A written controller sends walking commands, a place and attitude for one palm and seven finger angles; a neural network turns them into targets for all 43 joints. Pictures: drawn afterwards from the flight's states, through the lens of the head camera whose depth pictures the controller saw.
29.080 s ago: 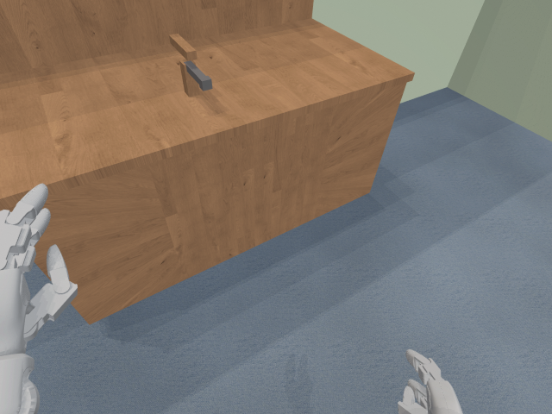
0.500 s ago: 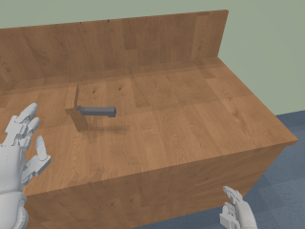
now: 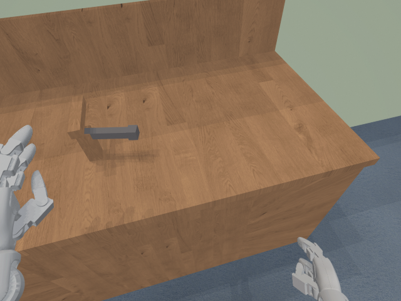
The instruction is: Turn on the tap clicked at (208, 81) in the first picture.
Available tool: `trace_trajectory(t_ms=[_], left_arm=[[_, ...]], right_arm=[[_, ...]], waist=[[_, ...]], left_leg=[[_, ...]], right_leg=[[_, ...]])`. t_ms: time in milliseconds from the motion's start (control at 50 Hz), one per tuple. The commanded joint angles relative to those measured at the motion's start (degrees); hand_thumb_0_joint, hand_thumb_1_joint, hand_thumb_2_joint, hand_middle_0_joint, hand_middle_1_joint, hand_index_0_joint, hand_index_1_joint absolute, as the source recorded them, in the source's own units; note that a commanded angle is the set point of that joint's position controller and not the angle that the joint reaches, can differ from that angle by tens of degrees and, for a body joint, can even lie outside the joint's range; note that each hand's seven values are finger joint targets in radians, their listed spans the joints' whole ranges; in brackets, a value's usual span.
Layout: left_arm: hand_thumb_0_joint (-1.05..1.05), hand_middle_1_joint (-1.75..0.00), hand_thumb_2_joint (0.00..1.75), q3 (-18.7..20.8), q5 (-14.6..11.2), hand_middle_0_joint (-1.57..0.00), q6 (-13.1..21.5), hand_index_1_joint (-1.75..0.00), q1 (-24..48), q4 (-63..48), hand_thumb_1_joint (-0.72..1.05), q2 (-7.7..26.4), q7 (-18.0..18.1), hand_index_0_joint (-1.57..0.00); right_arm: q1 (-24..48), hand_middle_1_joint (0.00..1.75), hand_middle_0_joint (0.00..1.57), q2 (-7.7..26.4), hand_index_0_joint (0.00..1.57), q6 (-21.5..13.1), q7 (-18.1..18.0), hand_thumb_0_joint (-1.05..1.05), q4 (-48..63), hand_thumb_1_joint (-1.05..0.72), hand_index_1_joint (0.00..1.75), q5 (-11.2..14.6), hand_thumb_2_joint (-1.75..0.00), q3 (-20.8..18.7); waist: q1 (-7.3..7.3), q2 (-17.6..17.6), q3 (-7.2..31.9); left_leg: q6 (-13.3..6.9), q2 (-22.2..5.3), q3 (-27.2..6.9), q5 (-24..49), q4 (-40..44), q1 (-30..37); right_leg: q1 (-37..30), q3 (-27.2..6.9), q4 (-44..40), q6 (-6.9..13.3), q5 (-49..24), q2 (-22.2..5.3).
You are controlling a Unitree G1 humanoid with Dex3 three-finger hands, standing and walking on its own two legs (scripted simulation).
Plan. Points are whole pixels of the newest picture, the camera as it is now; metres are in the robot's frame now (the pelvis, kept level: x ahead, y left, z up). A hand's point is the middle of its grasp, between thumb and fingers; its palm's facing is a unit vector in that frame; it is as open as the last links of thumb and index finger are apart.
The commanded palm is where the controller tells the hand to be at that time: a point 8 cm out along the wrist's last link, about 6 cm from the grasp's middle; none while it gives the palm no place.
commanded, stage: step back with the hand held close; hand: left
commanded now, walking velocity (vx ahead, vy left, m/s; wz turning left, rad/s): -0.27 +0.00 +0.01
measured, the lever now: (133, 132) +0.49 +0.23 +0.03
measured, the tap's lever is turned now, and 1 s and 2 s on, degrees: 75 75 75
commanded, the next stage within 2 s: stop stepping back and stand still in 1.00 s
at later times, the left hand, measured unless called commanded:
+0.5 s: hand (5, 260) +0.14 +0.27 +0.15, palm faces +0.40 -0.80 -0.45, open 7.4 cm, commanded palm +0.08 +0.31 +0.17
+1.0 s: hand out of the picture +0.06 +0.26 +0.16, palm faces +0.45 -0.79 -0.42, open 7.4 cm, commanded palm +0.01 +0.28 +0.17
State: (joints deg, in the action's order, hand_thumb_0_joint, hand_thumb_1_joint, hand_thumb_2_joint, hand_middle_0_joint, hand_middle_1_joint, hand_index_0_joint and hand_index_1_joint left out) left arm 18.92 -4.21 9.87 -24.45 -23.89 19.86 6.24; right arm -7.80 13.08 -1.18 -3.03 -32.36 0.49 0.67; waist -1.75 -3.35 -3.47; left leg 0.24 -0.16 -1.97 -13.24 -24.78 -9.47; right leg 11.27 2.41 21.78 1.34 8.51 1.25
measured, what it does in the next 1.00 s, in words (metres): walks backwards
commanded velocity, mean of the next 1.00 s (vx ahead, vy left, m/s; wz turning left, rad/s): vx -0.33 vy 0.00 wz -0.03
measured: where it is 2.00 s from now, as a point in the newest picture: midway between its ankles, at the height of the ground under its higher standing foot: outside the picture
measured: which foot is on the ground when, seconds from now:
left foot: down 0.00-1.00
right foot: down 0.00-0.80, up 0.82-1.00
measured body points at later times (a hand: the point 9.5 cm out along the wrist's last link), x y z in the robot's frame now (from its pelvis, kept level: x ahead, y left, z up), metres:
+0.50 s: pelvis -0.07 +0.02 -0.01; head -0.04 +0.03 +0.43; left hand +0.11 +0.31 +0.17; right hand +0.10 -0.20 -0.10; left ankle +0.00 +0.12 -0.74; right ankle +0.03 -0.10 -0.74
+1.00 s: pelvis -0.14 +0.00 -0.01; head -0.10 +0.02 +0.44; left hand +0.03 +0.30 +0.18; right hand +0.07 -0.20 -0.09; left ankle -0.06 +0.14 -0.74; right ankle -0.15 -0.12 -0.73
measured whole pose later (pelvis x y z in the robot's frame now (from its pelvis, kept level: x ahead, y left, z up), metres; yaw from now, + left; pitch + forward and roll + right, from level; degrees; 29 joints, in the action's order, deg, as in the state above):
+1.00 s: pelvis -0.14 +0.00 -0.01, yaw +1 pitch +2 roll -1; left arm 22.6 -2.8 10.2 -27.1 -32.5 22.4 8.9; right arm -7.7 8.8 -5.5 -2.3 -33.3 -0.6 0.6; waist -3.1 1.1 -3.1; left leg 1.1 -2.8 0.4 -7.3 -29.0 -23.6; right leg 19.5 -1.9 38.2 -1.2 20.3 2.2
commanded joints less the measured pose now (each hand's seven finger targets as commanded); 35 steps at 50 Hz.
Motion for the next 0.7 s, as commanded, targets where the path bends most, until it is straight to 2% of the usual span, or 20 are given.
trace_trajectory(t_ms=[0, 60, 100, 120, 180, 200, 280, 300, 360, 400, 420, 460, 500, 520, 560, 580, 600, 620, 640, 680], left_arm=[[0.00, -0.30, 0.90, 5.88, 0.18, -0.20, 2.80, -0.30, -3.42, -14.63, 0.90, 10.43, 1.12, -0.20], [0.00, -0.30, 0.90, 7.45, 0.38, -0.20, 3.37, -0.30, -3.01, -16.83, 0.90, 12.01, 1.88, -0.20], [0.00, -0.30, 0.90, 9.37, 0.68, -0.20, 3.89, -0.30, -1.57, -19.24, 0.90, 14.55, 2.47, -0.20], [0.00, -0.30, 0.90, 8.50, 0.69, -0.20, 4.04, -0.30, -1.99, -18.04, 0.90, 13.01, 2.58, -0.20], [0.00, -0.30, 0.90, 7.39, 1.03, -0.20, 4.38, -0.30, -1.86, -17.63, 0.90, 12.07, 3.09, -0.20], [0.00, -0.30, 0.90, 7.71, 1.16, -0.20, 4.51, -0.30, -1.86, -18.29, 0.90, 12.46, 3.24, -0.20], [0.00, -0.30, 0.90, 5.90, 1.76, -0.20, 4.76, -0.30, -2.10, -17.20, 0.90, 10.44, 3.76, -0.20], [0.00, -0.30, 0.90, 7.18, 1.92, -0.20, 4.75, -0.30, -2.75, -16.87, 0.90, 11.59, 3.94, -0.20], [0.00, -0.30, 0.90, 7.07, 2.88, -0.20, 5.17, -0.30, -1.40, -17.60, 0.90, 10.72, 4.05, -0.20], [0.00, -0.30, 0.90, 8.61, 3.26, -0.20, 5.39, -0.30, -0.51, -18.64, 0.90, 12.47, 4.09, -0.20], [0.00, -0.30, 0.90, 7.40, 3.43, -0.20, 5.47, -0.30, -0.44, -18.78, 0.90, 10.64, 3.82, -0.20], [0.00, -0.30, 0.90, 8.17, 4.16, -0.20, 5.82, -0.30, -0.28, -18.79, 0.90, 11.08, 3.56, -0.20], [0.00, -0.30, 0.90, 9.57, 4.68, -0.20, 5.82, -0.30, -0.37, -18.74, 0.90, 12.18, 3.37, -0.20], [0.00, -0.30, 0.90, 8.19, 4.70, -0.20, 5.88, -0.30, -0.72, -18.68, 0.90, 10.15, 3.05, -0.20], [0.00, -0.30, 0.90, 8.58, 4.38, -0.20, 6.09, -0.30, -1.16, -16.91, 0.90, 10.74, 2.75, -0.20], [0.00, -0.30, 0.90, 8.30, 3.49, -0.20, 6.11, -0.30, -1.24, -16.23, 0.90, 11.02, 2.68, -0.20], [0.00, -0.30, 0.90, 8.11, 3.02, -0.20, 5.80, -0.30, -0.48, -18.19, 0.90, 12.04, 2.83, -0.20], [0.00, -0.30, 0.90, 6.73, 2.47, -0.20, 5.67, -0.30, 0.10, -19.47, 0.90, 11.16, 2.90, -0.20], [0.00, -0.30, 0.90, 6.52, 2.07, -0.20, 5.64, -0.30, 0.26, -20.50, 0.90, 11.39, 3.03, -0.20], [0.00, -0.30, 0.90, 7.23, 1.94, -0.20, 5.53, -0.30, -0.88, -21.96, 0.90, 12.16, 3.23, -0.20]], right_arm=[[4.79, 0.30, 0.20, 6.20, 0.20, -1.29, -0.86, 0.00, 10.29, -0.90, 0.30, 0.19, -0.90, -2.80], [4.56, 0.30, 0.20, 5.98, 0.20, -1.25, -1.30, 0.00, 10.92, -0.90, 0.30, 0.34, -0.90, -3.09], [4.70, 0.30, 0.20, 6.07, 0.20, -1.62, -1.62, 0.00, 10.54, -0.90, 0.30, 0.27, -0.90, -3.20], [4.23, 0.30, 0.20, 5.58, 0.20, -1.74, -1.75, 0.00, 10.46, -0.90, 0.30, 0.26, -0.90, -3.09], [3.20, 0.30, 0.20, 6.23, 0.20, -2.47, -1.71, 0.00, 10.09, -0.90, 0.30, 0.52, -0.90, -3.49], [3.22, 0.30, 0.20, 6.51, 0.20, -2.79, -1.73, 0.00, 9.91, -0.90, 0.30, 0.36, -0.90, -3.44], [2.26, 0.30, 0.20, 7.23, 0.20, -3.62, -1.72, 0.00, 9.94, -0.90, 0.30, 0.57, -0.90, -3.44], [2.59, 0.30, 0.20, 7.47, 0.20, -3.78, -1.83, 0.00, 9.84, -0.90, 0.30, 0.35, -0.90, -3.38], [2.44, 0.30, 0.20, 7.65, 0.20, -4.08, -1.77, 0.00, 10.54, -0.90, 0.30, 0.64, -0.90, -3.61], [2.77, 0.30, 0.20, 7.57, 0.20, -4.29, -1.82, 0.00, 10.47, -0.90, 0.30, 0.50, -0.90, -3.60], [2.61, 0.30, 0.20, 7.02, 0.20, -4.40, -1.83, 0.00, 10.59, -0.90, 0.30, 0.47, -0.90, -3.59], [2.79, 0.30, 0.20, 7.09, 0.20, -4.91, -1.80, 0.00, 10.72, -0.90, 0.30, 0.08, -0.90, -3.71], [2.65, 0.30, 0.20, 7.25, 0.20, -5.14, -1.55, 0.00, 10.37, -0.90, 0.30, -0.18, -0.90, -3.89], [2.19, 0.30, 0.20, 6.64, 0.20, -5.12, -1.36, 0.00, 10.19, -0.90, 0.30, -0.10, -0.90, -3.82], [2.32, 0.30, 0.20, 6.38, 0.20, -5.08, -1.09, 0.00, 9.73, -0.90, 0.30, -0.30, -0.90, -3.68], [2.04, 0.30, 0.20, 5.68, 0.20, -4.81, -0.85, 0.00, 9.05, -0.90, 0.30, -0.37, -0.90, -3.63], [0.74, 0.30, 0.20, 5.13, 0.20, -4.25, -0.55, 0.00, 8.07, -0.90, 0.30, -0.31, -0.90, -4.15], [0.16, 0.30, 0.20, 4.63, 0.20, -3.94, -0.35, 0.00, 7.77, -0.90, 0.30, -0.09, -0.90, -4.41], [0.23, 0.30, 0.20, 4.51, 0.20, -3.78, -0.18, 0.00, 7.78, -0.90, 0.30, -0.08, -0.90, -4.40], [1.24, 0.30, 0.20, 3.99, 0.20, -3.71, -0.02, 0.00, 8.02, -0.90, 0.30, -0.14, -0.90, -3.91]], waist=[[-0.10, 1.74, 13.59], [-0.19, 4.29, 12.35], [0.11, 2.59, 11.46], [0.13, 3.79, 11.07], [0.75, 2.59, 8.99], [0.97, 0.29, 9.10], [1.28, 0.13, 6.34], [1.26, -1.17, 6.36], [0.83, -2.04, 7.46], [0.83, -4.27, 8.69], [0.69, -4.81, 9.32], [0.45, -7.12, 8.52], [0.54, -8.02, 8.02], [0.60, -6.48, 8.06], [0.72, -0.16, 4.97], [1.26, 4.53, 4.27], [1.80, 10.12, 8.02], [2.21, 12.96, 10.79], [2.33, 14.15, 11.92], [2.27, 11.98, 12.74]], left_leg=[[-1.78, -4.05, -2.91, 17.34, 0.76, 0.27], [-1.93, -3.77, -3.23, 11.07, 0.57, -3.02], [-2.08, -3.52, -3.67, 7.29, 0.31, -4.22], [-2.13, -3.48, -3.88, 5.02, 0.32, -5.63], [-2.11, -2.74, -3.67, -4.18, -2.20, -6.93], [-2.29, -3.08, -4.54, -5.77, -0.86, -7.58], [-2.92, -4.09, -6.62, -15.45, -0.14, -12.48], [-3.34, -4.94, -8.03, -16.89, 2.89, -14.51], [-4.89, -7.40, -11.14, -21.63, 8.18, -23.17], [-5.20, -8.25, -12.25, -20.15, 10.17, -23.97], [-5.42, -9.08, -12.74, -20.27, 10.85, -24.18], [-6.76, -10.62, -13.58, -24.19, 11.88, -28.95], [-7.31, -10.69, -13.44, -25.89, 11.48, -31.47], [-7.18, -10.29, -12.64, -25.11, 9.76, -31.35], [-5.90, -7.15, -9.85, -21.86, 3.07, -28.52], [-4.08, -4.53, -6.97, -15.53, -3.32, -22.03], [-1.65, -2.51, -4.05, -8.71, -10.02, -14.51], [-0.17, -0.85, -1.29, -5.91, -17.02, -8.57], [0.38, -0.10, -0.67, -5.80, -21.88, -5.34], [0.15, -0.63, -0.67, -5.29, -21.26, -4.56]], right_leg=[[-4.91, -5.11, -0.55, -0.67, -15.86, -7.60], [-2.70, -5.54, -1.27, -0.99, -9.14, -7.37], [-0.65, -6.79, -1.89, -0.59, -5.74, -7.78], [-0.44, -6.32, -2.05, -0.79, -2.88, -7.64], [4.50, -7.86, -4.01, -0.14, 5.12, -8.66], [4.85, -7.79, -3.78, 0.15, 7.19, -8.54], [7.89, -6.73, -3.16, -0.53, 17.29, -6.92], [6.41, -6.10, -1.75, -0.77, 17.63, -5.73], [-2.72, -4.44, 5.73, -2.10, 11.57, -2.21], [-5.49, -3.73, 9.59, -2.19, 5.88, -1.14], [-6.36, -3.35, 12.14, -2.45, 4.33, -0.52], [-9.31, -3.80, 15.90, -2.81, 3.50, 0.15], [-10.94, -4.33, 17.00, -2.76, 2.47, 0.57], [-11.07, -4.53, 16.31, -2.62, 1.68, 0.44], [-4.98, -7.82, 8.86, -1.38, 0.03, -1.87], [2.67, -13.15, 2.59, 0.75, -1.34, -5.74], [6.94, -17.96, -1.60, 3.09, -2.18, -10.55], [10.35, -19.78, -3.92, 5.48, -3.11, -14.98], [13.35, -19.76, -5.26, 6.88, -2.92, -17.69], [12.88, -17.33, -3.55, 6.60, -6.52, -17.97]])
